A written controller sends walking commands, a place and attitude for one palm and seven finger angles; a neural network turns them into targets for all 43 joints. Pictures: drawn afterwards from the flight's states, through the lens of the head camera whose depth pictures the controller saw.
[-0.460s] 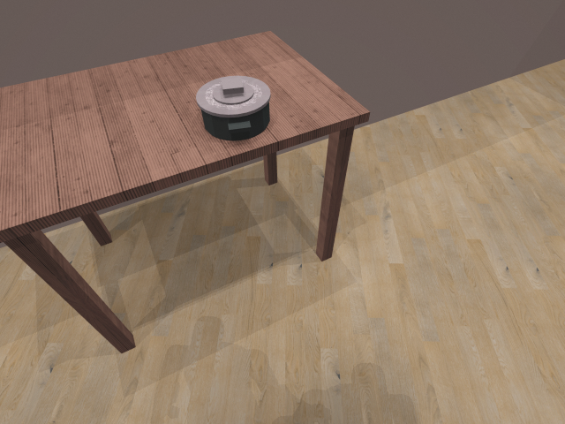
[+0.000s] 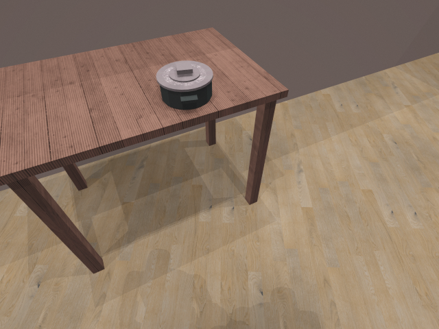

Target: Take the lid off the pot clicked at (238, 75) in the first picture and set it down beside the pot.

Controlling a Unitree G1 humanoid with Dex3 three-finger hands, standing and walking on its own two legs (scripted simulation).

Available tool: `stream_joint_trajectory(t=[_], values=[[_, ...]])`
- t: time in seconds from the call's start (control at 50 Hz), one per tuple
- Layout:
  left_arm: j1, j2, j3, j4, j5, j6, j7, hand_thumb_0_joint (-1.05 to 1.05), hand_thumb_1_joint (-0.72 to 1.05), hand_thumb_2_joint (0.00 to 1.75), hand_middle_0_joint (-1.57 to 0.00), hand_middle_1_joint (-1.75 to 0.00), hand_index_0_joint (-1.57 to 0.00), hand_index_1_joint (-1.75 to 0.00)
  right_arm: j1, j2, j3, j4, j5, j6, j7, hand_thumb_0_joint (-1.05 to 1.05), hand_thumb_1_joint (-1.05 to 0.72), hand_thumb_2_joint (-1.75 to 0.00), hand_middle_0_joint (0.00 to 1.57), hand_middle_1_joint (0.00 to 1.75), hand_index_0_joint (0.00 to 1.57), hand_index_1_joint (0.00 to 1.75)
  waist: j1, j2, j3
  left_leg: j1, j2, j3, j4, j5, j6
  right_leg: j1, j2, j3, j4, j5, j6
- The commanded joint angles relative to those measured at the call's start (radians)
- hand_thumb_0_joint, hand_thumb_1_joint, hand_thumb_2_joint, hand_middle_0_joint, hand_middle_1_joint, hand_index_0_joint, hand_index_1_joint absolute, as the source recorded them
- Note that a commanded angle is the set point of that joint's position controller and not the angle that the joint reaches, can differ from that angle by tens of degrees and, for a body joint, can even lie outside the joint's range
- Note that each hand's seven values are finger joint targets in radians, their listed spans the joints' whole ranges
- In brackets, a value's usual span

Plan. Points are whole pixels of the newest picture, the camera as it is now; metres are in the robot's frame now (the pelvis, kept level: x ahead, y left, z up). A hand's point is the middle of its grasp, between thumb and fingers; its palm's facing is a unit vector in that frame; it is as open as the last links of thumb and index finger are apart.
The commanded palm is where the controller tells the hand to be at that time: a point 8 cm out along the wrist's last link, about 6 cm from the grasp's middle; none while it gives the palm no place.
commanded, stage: look at it before walking up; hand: left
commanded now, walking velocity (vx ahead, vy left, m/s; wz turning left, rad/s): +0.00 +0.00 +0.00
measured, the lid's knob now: (184, 68) +0.84 +0.16 +0.05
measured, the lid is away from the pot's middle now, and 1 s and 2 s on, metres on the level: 0.00 0.00 0.00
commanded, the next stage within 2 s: walk to a spot facing it in 0.18 s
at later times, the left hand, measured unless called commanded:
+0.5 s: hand out of the picture +0.00 +0.19 -0.18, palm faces -0.03 -0.98 -0.22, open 7.4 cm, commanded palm none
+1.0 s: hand out of the picture +0.11 +0.21 -0.17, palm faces -0.26 -0.93 -0.25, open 7.4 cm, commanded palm none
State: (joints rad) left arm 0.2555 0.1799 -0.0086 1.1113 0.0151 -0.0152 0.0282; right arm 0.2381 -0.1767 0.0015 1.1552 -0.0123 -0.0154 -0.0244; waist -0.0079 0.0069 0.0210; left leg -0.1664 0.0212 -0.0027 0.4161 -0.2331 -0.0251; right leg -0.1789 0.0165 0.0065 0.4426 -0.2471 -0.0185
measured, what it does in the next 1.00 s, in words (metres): lifts its right foot, turning right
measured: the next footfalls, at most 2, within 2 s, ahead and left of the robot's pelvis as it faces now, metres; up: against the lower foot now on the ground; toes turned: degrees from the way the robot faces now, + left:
right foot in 1.20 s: -0.04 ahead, -0.13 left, +0.00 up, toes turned -30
left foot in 1.52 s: +0.15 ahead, +0.04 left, +0.00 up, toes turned -35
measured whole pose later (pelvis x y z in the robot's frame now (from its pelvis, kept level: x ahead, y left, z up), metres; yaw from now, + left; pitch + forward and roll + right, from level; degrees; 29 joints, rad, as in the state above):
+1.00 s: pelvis -0.03 +0.03 -0.01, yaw -19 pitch +0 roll +1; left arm 0.21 0.27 0.09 0.89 0.03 0.07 -0.02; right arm 0.15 -0.20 -0.03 0.85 -0.02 0.00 -0.03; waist 0.02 -0.05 0.06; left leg -0.24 0.03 0.06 0.51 -0.28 0.00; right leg -0.52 0.04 0.07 1.03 -0.40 0.05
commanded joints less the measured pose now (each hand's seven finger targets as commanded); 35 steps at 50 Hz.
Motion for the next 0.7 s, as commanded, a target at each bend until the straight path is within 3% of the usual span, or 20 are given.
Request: stream_joint_trajectory(t=[0.0, 0.24, 0.3, 0.38, 0.52, 0.56, 0.58, 0.6, 0.62, 0.64, 0.68], values=[[0.051, 0.131, 0.027, -0.032, -0.003, -0.011, 0.009, 0.0, 0.9, 0.9, -0.2, -0.3, -0.2, -0.3, 0.051, -0.106, -0.014, -0.028, 0.003, -0.013, -0.006, 0.0, -0.9, -0.9, 0.2, 0.3, 0.2, 0.3, 0.006, -0.015, 0.017, 0.015, 0.072, -0.063, -0.06, 0.13, 0.042, -0.051, -0.11, 0.091, -0.101, 0.101, -0.004], [0.075, 0.112, 0.026, -0.02, -0.002, -0.01, 0.01, 0.0, 0.9, 0.9, -0.2, -0.3, -0.2, -0.3, 0.07, -0.092, -0.016, -0.022, 0.005, -0.013, -0.008, 0.0, -0.9, -0.9, 0.2, 0.3, 0.2, 0.3, 0.005, -0.007, 0.027, 0.009, 0.072, -0.067, -0.061, 0.112, 0.044, -0.061, -0.105, 0.087, -0.101, 0.076, -0.002], [0.078, 0.104, 0.031, -0.023, -0.003, -0.004, 0.01, 0.0, 0.9, 0.9, -0.2, -0.3, -0.2, -0.3, 0.078, -0.083, -0.02, -0.023, 0.003, -0.012, -0.011, 0.0, -0.9, -0.9, 0.2, 0.3, 0.2, 0.3, 0.005, -0.005, 0.032, 0.021, 0.079, -0.051, -0.042, 0.133, 0.041, -0.081, -0.1, 0.103, -0.081, 0.124, -0.007], [0.06, 0.121, 0.058, -0.066, 0.0, 0.02, 0.0, 0.0, 0.9, 0.9, -0.2, -0.3, -0.2, -0.3, 0.078, -0.108, -0.045, -0.062, 0.001, 0.004, -0.018, 0.0, -0.9, -0.9, 0.2, 0.3, 0.2, 0.3, 0.002, 0.011, 0.028, 0.007, 0.111, -0.03, -0.004, 0.049, 0.048, -0.148, -0.077, 0.138, -0.007, 0.093, -0.02], [0.071, 0.121, 0.086, -0.147, 0.008, 0.039, -0.02, 0.0, 0.9, 0.9, -0.2, -0.3, -0.2, -0.3, 0.015, -0.159, -0.087, -0.175, -0.004, 0.016, -0.014, 0.0, -0.9, -0.9, 0.2, 0.3, 0.2, 0.3, 0.023, 0.061, 0.04, -0.065, 0.186, -0.068, -0.017, -0.163, 0.085, -0.24, -0.012, 0.149, 0.128, -0.004, -0.02], [0.081, 0.138, 0.094, -0.163, 0.01, 0.036, -0.023, 0.0, 0.9, 0.9, -0.2, -0.3, -0.2, -0.3, -0.012, -0.157, -0.094, -0.205, -0.004, 0.018, -0.011, 0.0, -0.9, -0.9, 0.2, 0.3, 0.2, 0.3, 0.033, -0.01, 0.019, -0.078, 0.156, -0.012, 0.066, -0.155, 0.067, -0.235, -0.034, 0.207, 0.099, 0.049, -0.029], [0.08, 0.161, 0.098, -0.17, 0.011, 0.033, -0.022, 0.0, 0.9, 0.9, -0.2, -0.3, -0.2, -0.3, -0.012, -0.142, -0.093, -0.22, -0.003, 0.019, -0.01, 0.0, -0.9, -0.9, 0.2, 0.3, 0.2, 0.3, 0.03, -0.079, -0.003, -0.094, 0.109, 0.043, 0.155, -0.152, 0.047, -0.215, -0.077, 0.287, 0.052, 0.081, -0.047], [0.086, 0.197, 0.106, -0.173, 0.011, 0.03, -0.017, 0.0, 0.9, 0.9, -0.2, -0.3, -0.2, -0.3, -0.014, -0.117, -0.089, -0.234, -0.002, 0.022, -0.009, 0.0, -0.9, -0.9, 0.2, 0.3, 0.2, 0.3, 0.032, -0.196, -0.028, -0.143, 0.039, 0.1, 0.286, -0.174, 0.021, -0.158, -0.152, 0.42, -0.02, 0.128, -0.083], [0.106, 0.227, 0.114, -0.178, 0.009, 0.032, -0.009, 0.0, 0.9, 0.9, -0.2, -0.3, -0.2, -0.3, -0.033, -0.098, -0.085, -0.253, -0.002, 0.027, -0.01, 0.0, -0.9, -0.9, 0.2, 0.3, 0.2, 0.3, 0.047, -0.275, -0.022, -0.254, -0.011, 0.086, 0.402, -0.257, 0.003, -0.087, -0.223, 0.544, -0.083, 0.191, -0.14], [0.127, 0.227, 0.122, -0.181, 0.005, 0.033, -0.002, 0.0, 0.9, 0.9, -0.2, -0.3, -0.2, -0.3, -0.074, -0.111, -0.082, -0.272, -0.002, 0.024, -0.012, 0.0, -0.9, -0.9, 0.2, 0.3, 0.2, 0.3, 0.072, -0.248, -0.014, -0.34, -0.006, 0.019, 0.513, -0.312, 0.004, -0.015, -0.248, 0.591, -0.093, 0.3, -0.19], [0.084, 0.214, 0.125, -0.201, 0.006, 0.03, 0.005, 0.0, 0.9, 0.9, -0.2, -0.3, -0.2, -0.3, -0.073, -0.118, -0.08, -0.287, 0.005, 0.011, -0.015, 0.0, -0.9, -0.9, 0.2, 0.3, 0.2, 0.3, 0.041, -0.158, -0.064, -0.353, 0.011, -0.042, 0.532, -0.303, 0.005, 0.057, -0.231, 0.541, -0.018, 0.507, -0.209]])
